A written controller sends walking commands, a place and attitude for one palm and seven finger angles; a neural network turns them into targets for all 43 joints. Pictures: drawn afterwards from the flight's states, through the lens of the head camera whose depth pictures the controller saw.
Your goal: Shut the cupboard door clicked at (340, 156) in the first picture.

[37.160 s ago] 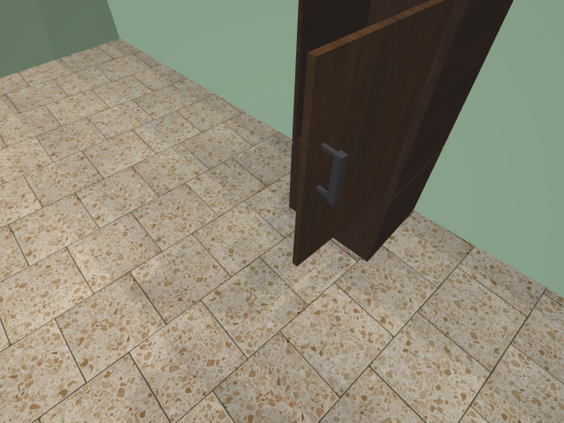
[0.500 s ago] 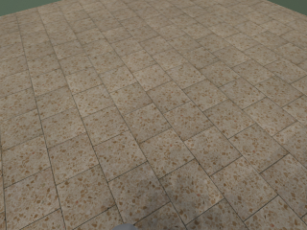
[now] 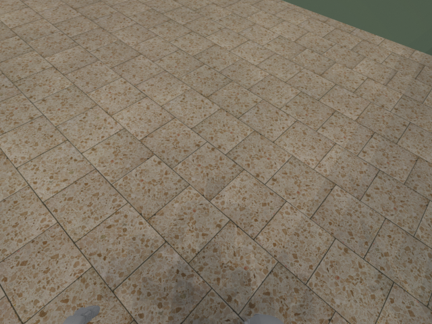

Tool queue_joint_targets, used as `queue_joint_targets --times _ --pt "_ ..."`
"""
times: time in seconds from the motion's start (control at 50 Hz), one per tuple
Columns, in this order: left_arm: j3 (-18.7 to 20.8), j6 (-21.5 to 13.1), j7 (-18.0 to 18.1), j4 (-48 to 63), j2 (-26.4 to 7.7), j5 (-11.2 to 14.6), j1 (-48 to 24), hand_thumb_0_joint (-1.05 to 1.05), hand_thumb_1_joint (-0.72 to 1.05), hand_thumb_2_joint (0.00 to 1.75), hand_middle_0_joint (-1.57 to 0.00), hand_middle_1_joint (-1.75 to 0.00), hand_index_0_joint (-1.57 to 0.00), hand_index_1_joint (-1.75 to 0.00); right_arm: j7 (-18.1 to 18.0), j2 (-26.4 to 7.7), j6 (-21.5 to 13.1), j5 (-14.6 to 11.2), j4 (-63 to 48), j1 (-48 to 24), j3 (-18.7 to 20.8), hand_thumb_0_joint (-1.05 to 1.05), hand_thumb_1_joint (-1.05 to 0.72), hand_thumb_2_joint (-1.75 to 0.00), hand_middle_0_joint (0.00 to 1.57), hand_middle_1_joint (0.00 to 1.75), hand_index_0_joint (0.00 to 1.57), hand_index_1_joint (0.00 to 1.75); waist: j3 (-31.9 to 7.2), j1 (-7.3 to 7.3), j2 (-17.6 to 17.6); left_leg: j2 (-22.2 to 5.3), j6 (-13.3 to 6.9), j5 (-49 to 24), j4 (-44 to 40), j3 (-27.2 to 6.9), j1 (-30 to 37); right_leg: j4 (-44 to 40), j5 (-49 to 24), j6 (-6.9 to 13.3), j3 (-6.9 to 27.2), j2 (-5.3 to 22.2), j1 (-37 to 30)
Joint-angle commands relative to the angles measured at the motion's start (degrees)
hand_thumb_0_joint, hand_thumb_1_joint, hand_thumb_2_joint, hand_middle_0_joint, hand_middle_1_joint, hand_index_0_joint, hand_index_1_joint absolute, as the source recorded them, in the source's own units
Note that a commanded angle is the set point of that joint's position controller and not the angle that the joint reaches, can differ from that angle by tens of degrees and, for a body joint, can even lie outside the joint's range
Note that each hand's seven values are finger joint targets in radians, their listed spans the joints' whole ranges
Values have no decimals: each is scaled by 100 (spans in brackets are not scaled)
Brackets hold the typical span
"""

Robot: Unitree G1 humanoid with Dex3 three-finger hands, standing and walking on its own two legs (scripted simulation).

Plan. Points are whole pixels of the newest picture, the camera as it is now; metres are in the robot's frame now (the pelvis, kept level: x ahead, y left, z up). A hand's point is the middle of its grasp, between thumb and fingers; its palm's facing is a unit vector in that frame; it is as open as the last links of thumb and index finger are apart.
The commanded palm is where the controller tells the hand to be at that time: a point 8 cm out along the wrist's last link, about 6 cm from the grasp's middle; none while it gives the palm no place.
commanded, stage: turn to face it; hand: left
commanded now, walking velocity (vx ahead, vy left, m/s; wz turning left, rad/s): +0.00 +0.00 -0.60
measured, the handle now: out of the picture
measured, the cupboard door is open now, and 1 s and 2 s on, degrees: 52 52 52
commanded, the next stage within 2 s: take the last steps up to it in 1.92 s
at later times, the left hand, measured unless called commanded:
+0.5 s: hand (141, 320) +0.14 +0.16 -0.18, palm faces -0.26 -0.94 -0.21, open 7.4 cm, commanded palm none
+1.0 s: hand (178, 267) +0.25 +0.10 -0.16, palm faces -0.58 -0.77 -0.26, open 7.4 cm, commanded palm none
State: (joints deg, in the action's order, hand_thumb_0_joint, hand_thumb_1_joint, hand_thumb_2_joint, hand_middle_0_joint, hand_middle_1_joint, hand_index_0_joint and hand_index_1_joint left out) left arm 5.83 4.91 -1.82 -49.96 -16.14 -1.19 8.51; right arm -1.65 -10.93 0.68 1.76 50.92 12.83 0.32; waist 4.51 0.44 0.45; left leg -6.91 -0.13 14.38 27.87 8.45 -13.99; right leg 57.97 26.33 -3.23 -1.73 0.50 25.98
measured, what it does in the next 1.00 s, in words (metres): steps on the spot, turning right: right foot, then left foot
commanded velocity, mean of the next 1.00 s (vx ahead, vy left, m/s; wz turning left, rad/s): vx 0.00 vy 0.00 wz -0.60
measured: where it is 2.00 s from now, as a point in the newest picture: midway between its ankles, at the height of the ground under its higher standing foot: outside the picture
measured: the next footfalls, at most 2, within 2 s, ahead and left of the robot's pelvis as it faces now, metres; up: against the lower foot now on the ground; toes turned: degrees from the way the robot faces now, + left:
right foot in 0.16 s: +0.03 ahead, -0.14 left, +0.00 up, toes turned -11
left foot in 0.56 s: +0.12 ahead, +0.09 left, +0.00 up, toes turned -18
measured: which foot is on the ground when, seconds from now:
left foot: down 0.00-0.16, up 0.18-0.54, down 0.56-1.00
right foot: up 0.00-0.14, down 0.16-0.56, up 0.58-0.98, down 1.00-1.00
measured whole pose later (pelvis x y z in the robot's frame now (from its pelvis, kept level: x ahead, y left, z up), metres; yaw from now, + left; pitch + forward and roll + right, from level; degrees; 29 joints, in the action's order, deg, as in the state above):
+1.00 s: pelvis +0.03 -0.01 -0.02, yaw -37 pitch +1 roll -1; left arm 4.3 4.1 -2.2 -49.8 -14.7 -1.4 8.1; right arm -0.9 -13.4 1.3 1.3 52.5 15.7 2.4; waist 4.2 -1.2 -1.4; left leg -10.5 1.8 20.5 36.0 16.5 -14.3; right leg 34.3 17.0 -0.8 -4.3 1.3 16.0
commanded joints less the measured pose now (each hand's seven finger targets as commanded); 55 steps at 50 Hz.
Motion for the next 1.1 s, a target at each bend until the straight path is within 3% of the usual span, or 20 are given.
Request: queue_joint_targets --times 0.0,0.1,0.12,0.14,0.16,0.18,0.2,0.28,0.4,0.48,0.5,0.54,0.56,0.66,0.86,0.94,0.96,0.98,1.02,1.08 --pt "-38 -170 -66 570 -80 10 -227 0 90 90 -20 -30 -20 -30 -32 -1349 -77 13 -265 351 462 0 -90 -90 20 30 20 30 -782 -244 -1229 -1341 -718 -2449 -614 -611 989 -973 -114 38 -234 65 -52" --pt "-8 -265 -33 436 -315 -5 340 0 90 90 -20 -30 -20 -30 39 -1435 -32 -49 -294 127 540 0 -90 -90 20 30 20 30 -945 85 -896 -1196 -214 -1923 484 -91 305 -3087 -1551 289 -353 -32 -1670" --pt "64 -337 20 324 -774 -51 724 0 90 90 -20 -30 -20 -30 83 -1192 -16 -111 -377 130 508 0 -90 -90 20 30 20 30 -1149 260 130 -746 145 -846 1438 256 -424 -3711 -2422 557 577 714 -2526" --pt "190 -388 108 226 -1370 -79 1027 0 90 90 -20 -30 -20 -30 94 -726 -13 -103 -671 -235 373 0 -90 -90 20 30 20 30 -919 472 1801 200 462 2209 2833 363 -2021 -3844 -4460 1212 2491 2027 -2988" --pt "186 -363 178 180 -1452 10 1215 0 90 90 -20 -30 -20 -30 19 -946 80 -93 -704 -339 363 0 -90 -90 20 30 20 30 -946 523 1508 160 425 2358 3689 -508 -2163 -3822 -4680 1676 2618 2349 -2617" --pt "143 -350 195 255 -1285 25 957 0 90 90 -20 -30 -20 -30 27 -883 106 -102 -644 -333 372 0 -90 -90 20 30 20 30 -687 351 1005 75 420 1879 4028 -772 -2327 -3932 -3862 1704 2317 2116 -2350" --pt "137 -369 233 325 -1081 16 563 0 90 90 -20 -30 -20 -30 10 -886 108 -92 -566 -311 400 0 -90 -90 20 30 20 30 -640 174 1508 37 459 1531 4101 -859 -2500 -3996 -3436 1532 2336 1748 -2285" --pt "23 -408 243 482 -773 15 135 0 90 90 -20 -30 -20 -30 84 -888 127 -70 -365 -159 401 0 -90 -90 20 30 20 30 -658 -90 778 111 579 673 3581 -788 -1825 -3818 -3482 1289 1439 1171 -1750" --pt "80 -372 207 380 -887 -35 425 0 90 90 -20 -30 -20 -30 67 -790 90 -105 -527 -452 385 0 -90 -90 20 30 20 30 -586 76 728 372 551 877 2247 -737 -1399 -3810 -2856 1440 2067 1158 -1555" --pt "118 -313 213 403 -873 -13 137 0 90 90 -20 -30 -20 -30 -1 -767 -20 -161 -402 93 365 0 -90 -90 20 30 20 30 -776 -189 804 558 448 248 405 -734 -82 -3236 -3032 1136 2284 933 -1025" --pt "82 -283 204 437 -724 32 57 0 90 90 -20 -30 -20 -30 -25 -909 -74 -157 -324 356 381 0 -90 -90 20 30 20 30 -879 -325 434 415 416 -284 -394 -776 749 -2923 -2492 840 2041 609 -494" --pt "-22 -251 130 611 -249 87 218 0 90 90 -20 -30 -20 -30 -71 -1806 -120 -42 -392 626 511 0 -90 -90 20 30 20 30 -968 -332 -2050 -1960 -526 -1036 -1303 -3060 1255 -624 970 170 477 -500 738" --pt "14 -241 108 599 -428 35 93 0 90 90 -20 -30 -20 -30 -81 -1751 -91 2 -467 538 468 0 -90 -90 20 30 20 30 -800 -354 -1412 -2136 -891 -1166 -1228 -2971 671 271 925 182 632 -188 545" --pt "67 -136 -43 301 -292 2 256 0 90 90 -20 -30 -20 -30 -122 -1186 -117 1 -581 -84 326 0 -90 -90 20 30 20 30 -518 -20 -1091 -1156 -606 -2137 -951 -1099 602 987 -146 -37 316 43 625" --pt "-49 -166 -65 481 -59 2 -240 0 90 90 -20 -30 -20 -30 -21 -1355 -70 5 -216 447 504 0 -90 -90 20 30 20 30 -724 -302 -1276 -1438 -696 -2596 -502 -344 1072 -1125 -130 52 -336 62 -78" --pt "-4 -235 -30 353 -251 -2 303 0 90 90 -20 -30 -20 -30 34 -1426 -34 -37 -219 180 553 0 -90 -90 20 30 20 30 -802 70 -1015 -1319 -232 -1819 365 40 269 -2932 -1387 288 -411 -11 -1542" --pt "56 -305 17 220 -656 -39 742 0 90 90 -20 -30 -20 -30 68 -1232 -28 -98 -270 160 530 0 -90 -90 20 30 20 30 -1063 281 -83 -936 113 -966 1339 332 -332 -3648 -2189 523 367 589 -2431" --pt "185 -378 109 142 -1339 -77 1043 0 90 90 -20 -30 -20 -30 91 -713 -15 -106 -586 -133 381 0 -90 -90 20 30 20 30 -888 483 1906 81 464 2158 2803 505 -1988 -3926 -4018 1149 2497 2011 -2955" --pt "164 -330 216 148 -1297 35 996 0 90 90 -20 -30 -20 -30 28 -903 120 -95 -620 -261 387 0 -90 -90 20 30 20 30 -665 377 1000 -1 412 1953 3947 -685 -2278 -3935 -3925 1683 2314 2214 -2317" --pt "40 -381 274 353 -783 41 199 0 90 90 -20 -30 -20 -30 38 -982 101 -76 -403 -234 406 0 -90 -90 20 30 20 30 -580 19 1155 -74 548 978 3939 -855 -2235 -3804 -3806 1403 1626 1439 -2097"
